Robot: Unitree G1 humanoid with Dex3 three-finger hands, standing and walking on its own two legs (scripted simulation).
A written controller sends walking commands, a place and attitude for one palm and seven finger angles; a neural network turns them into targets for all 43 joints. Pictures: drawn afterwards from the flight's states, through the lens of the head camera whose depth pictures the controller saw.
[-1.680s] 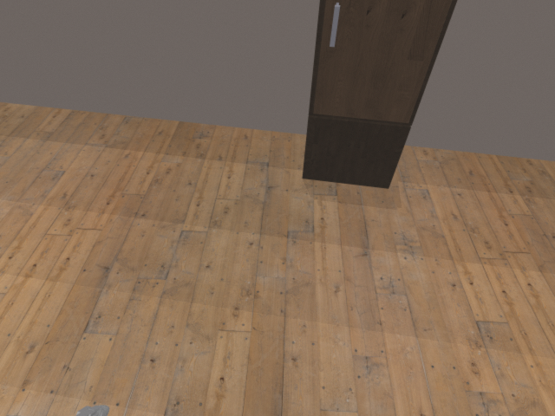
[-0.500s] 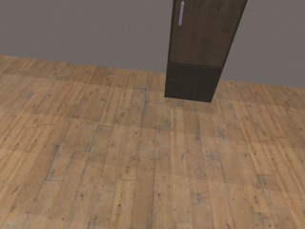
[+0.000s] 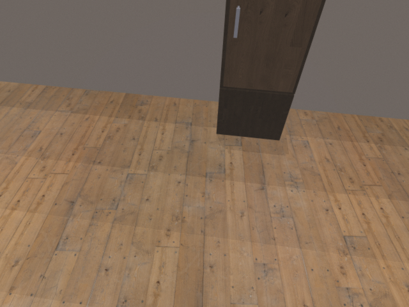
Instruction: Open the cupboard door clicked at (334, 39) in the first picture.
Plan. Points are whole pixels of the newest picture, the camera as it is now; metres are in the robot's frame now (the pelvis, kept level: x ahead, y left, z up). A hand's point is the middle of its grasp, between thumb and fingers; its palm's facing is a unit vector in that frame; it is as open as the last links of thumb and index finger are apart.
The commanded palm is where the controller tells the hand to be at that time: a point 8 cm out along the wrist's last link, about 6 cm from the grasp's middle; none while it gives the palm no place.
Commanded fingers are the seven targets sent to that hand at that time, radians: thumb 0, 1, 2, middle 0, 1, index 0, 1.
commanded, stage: walk to a spot facing it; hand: left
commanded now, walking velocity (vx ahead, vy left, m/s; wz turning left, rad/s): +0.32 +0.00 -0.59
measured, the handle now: (236, 21) +1.38 -0.06 +0.04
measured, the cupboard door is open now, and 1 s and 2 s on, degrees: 0 0 0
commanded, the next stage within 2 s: turn to face it in 1.32 s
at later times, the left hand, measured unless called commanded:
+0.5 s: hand out of the picture +0.07 +0.19 -0.18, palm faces -0.09 -0.99 -0.14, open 7.4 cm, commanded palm none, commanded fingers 0.00 0.90 0.90 -0.20 -0.30 -0.20 -0.30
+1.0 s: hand (198, 168) +0.57 +0.06 -0.16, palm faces -0.54 -0.82 -0.18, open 7.4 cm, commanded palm none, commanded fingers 0.00 0.90 0.90 -0.20 -0.30 -0.20 -0.30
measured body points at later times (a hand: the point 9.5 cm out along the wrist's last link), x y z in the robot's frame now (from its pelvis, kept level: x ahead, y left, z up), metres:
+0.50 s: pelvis +0.15 +0.01 -0.01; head +0.19 +0.03 +0.43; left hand +0.08 +0.24 -0.17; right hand +0.25 -0.24 -0.14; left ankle +0.25 +0.11 -0.73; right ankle +0.00 -0.12 -0.74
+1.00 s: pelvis +0.34 -0.02 -0.01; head +0.38 -0.03 +0.44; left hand +0.60 +0.11 -0.14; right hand +0.13 -0.17 -0.15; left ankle +0.26 +0.12 -0.74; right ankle +0.40 -0.18 -0.71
